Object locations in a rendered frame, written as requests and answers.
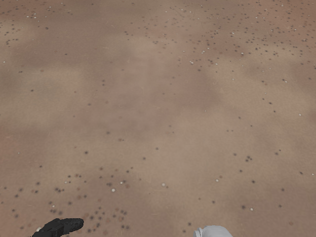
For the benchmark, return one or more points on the robot right thigh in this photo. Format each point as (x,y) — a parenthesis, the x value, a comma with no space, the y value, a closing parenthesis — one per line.
(212,231)

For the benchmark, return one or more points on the left robot hand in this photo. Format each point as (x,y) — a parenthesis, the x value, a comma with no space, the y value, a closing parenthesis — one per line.
(58,227)

